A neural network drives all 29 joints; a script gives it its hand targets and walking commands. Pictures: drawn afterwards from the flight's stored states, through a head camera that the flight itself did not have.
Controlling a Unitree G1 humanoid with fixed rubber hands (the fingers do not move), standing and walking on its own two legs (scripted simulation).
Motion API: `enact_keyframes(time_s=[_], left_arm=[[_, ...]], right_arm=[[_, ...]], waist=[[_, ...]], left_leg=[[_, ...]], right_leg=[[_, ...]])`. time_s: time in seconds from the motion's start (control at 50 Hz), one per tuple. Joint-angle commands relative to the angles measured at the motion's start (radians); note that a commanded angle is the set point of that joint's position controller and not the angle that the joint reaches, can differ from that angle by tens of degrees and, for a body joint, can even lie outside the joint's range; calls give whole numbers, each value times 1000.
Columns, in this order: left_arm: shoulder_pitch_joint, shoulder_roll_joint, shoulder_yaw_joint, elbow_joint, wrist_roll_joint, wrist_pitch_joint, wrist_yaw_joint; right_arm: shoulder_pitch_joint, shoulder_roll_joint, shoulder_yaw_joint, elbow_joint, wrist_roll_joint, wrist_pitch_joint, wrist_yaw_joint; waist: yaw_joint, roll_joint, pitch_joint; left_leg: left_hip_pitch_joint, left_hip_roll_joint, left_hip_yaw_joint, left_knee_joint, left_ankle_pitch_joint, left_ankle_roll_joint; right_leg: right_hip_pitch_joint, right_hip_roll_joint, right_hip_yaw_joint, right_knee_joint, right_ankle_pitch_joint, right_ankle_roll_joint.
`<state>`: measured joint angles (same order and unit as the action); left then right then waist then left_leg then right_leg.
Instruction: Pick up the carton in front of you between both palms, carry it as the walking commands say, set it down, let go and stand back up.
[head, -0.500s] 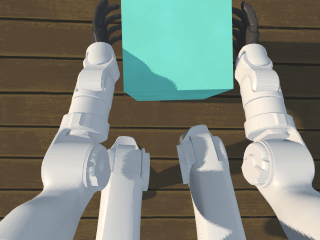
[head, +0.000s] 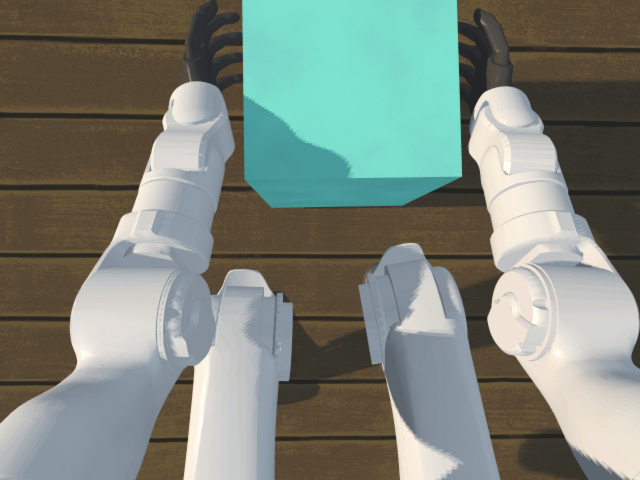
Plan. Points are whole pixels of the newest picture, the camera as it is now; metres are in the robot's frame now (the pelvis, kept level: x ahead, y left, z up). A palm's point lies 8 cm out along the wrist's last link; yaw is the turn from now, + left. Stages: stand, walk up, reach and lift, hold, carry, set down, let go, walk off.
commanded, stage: set down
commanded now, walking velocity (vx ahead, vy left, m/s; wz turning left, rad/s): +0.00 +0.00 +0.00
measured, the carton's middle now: (341, 118) +0.48 -0.08 -0.24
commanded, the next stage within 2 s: let go in 1.86 s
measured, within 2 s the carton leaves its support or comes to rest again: rests again in 0.62 s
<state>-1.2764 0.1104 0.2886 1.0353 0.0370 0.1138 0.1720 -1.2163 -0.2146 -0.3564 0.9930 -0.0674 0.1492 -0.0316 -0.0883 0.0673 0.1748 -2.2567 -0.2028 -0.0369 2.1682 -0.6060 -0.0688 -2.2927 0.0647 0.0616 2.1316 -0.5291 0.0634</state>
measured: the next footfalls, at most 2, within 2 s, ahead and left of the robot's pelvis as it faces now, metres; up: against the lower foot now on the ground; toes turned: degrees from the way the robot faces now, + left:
none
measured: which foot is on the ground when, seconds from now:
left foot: down 0.00-1.00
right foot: down 0.00-1.00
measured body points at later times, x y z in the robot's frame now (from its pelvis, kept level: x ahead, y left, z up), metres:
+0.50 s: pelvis -0.01 +0.00 -0.01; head +0.34 -0.03 +0.28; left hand +0.54 +0.07 -0.17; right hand +0.50 -0.23 -0.17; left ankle +0.10 +0.11 -0.34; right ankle +0.12 -0.13 -0.34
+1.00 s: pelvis +0.00 -0.01 +0.01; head +0.34 -0.04 +0.29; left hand +0.53 +0.10 -0.15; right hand +0.49 -0.28 -0.15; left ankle +0.10 +0.11 -0.34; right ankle +0.12 -0.13 -0.34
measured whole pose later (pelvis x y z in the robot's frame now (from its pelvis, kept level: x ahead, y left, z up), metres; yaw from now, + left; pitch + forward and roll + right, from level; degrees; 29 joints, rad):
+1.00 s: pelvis +0.00 -0.01 +0.01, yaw -1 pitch +38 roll +1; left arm -1.15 0.25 0.07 0.81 -0.16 0.08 0.16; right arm -1.13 -0.38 -0.18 0.91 0.21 0.02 -0.04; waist -0.06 0.03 0.23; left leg -2.20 -0.09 -0.01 2.16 -0.63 -0.04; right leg -2.26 0.02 0.02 2.12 -0.52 0.01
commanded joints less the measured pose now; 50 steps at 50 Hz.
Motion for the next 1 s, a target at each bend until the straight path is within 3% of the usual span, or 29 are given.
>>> enact_keyframes(time_s=[0.0,0.26,0.44,0.48,0.52,0.54,0.58,0.68,0.78,0.9,0.98], left_arm=[[-499,-774,-274,-30,-22,-21,-234],[-426,-605,-151,86,51,-13,-249],[-373,-478,-125,123,67,-23,-239],[-339,-366,-114,114,66,-34,-215],[-246,-68,-67,95,58,-56,-149],[-188,127,-51,82,33,-72,-100],[-181,212,-113,70,-65,-93,-54],[-271,212,-240,-79,-211,-128,-48],[-223,224,-284,-190,-274,-117,-37],[-114,237,-226,-312,-223,-68,-10],[-60,217,-165,-370,-163,-27,-3]], right_arm=[[-538,714,284,-57,45,-36,229],[-492,553,165,57,-16,-40,220],[-423,428,115,121,-31,-56,197],[-371,316,94,141,-25,-75,171],[-251,32,37,183,-16,-112,105],[-181,-163,1,189,4,-139,54],[-185,-267,25,186,92,-180,-3],[-268,-301,124,82,233,-232,-11],[-234,-340,187,-25,325,-223,-8],[-102,-341,164,-147,301,-164,-15],[-70,-312,127,-240,257,-116,-11]], waist=[[-57,21,-868],[-33,21,-698],[-28,16,-664],[-30,14,-677],[-34,6,-695],[-40,0,-715],[-45,-11,-762],[-47,-8,-905],[-39,-13,-1116],[-32,-47,-1296],[-22,-69,-1245]], left_leg=[[289,-5,84,-183,209,57],[231,10,71,-187,120,67],[246,30,71,-178,112,59],[270,42,74,-174,121,51],[313,64,84,-177,129,34],[332,76,86,-177,127,24],[349,92,66,-170,158,16],[382,125,52,-126,292,15],[493,133,70,-125,323,17],[572,112,106,-184,239,24],[562,93,123,-258,191,34]], right_leg=[[456,35,-103,-143,270,-61],[377,24,-83,-147,155,-77],[391,13,-81,-137,143,-68],[406,2,-85,-133,152,-59],[428,-19,-91,-134,159,-44],[444,-33,-90,-133,163,-37],[464,-51,-75,-132,215,-38],[536,-71,-50,-100,389,-53],[694,-72,-61,-95,441,-45],[870,-50,-87,-162,394,-42],[863,-30,-109,-237,337,-43]])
